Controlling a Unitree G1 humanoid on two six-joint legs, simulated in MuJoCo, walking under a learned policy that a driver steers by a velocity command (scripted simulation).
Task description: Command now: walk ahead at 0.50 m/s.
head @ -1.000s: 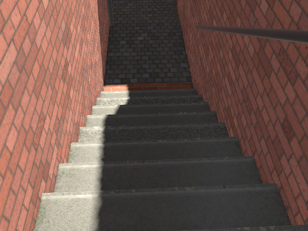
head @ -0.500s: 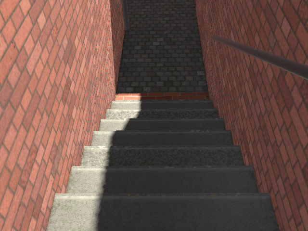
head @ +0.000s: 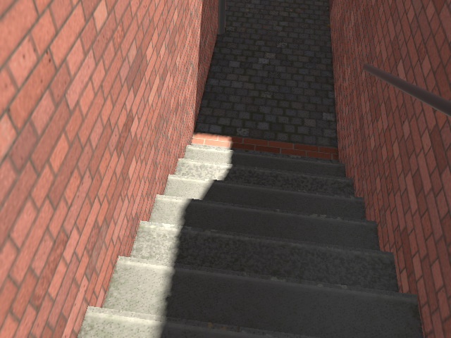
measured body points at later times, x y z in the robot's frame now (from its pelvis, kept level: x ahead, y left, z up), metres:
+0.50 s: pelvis +0.27 +0.10 -0.13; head +0.25 +0.12 +0.32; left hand +0.40 +0.34 -0.26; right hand +0.18 -0.14 -0.27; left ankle +0.15 +0.18 -0.82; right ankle +0.47 -0.10 -0.79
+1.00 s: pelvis +0.50 +0.07 -0.29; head +0.51 +0.04 +0.15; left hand +0.66 +0.28 -0.41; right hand +0.55 -0.23 -0.41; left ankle +0.70 +0.18 -0.97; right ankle +0.46 -0.02 -0.99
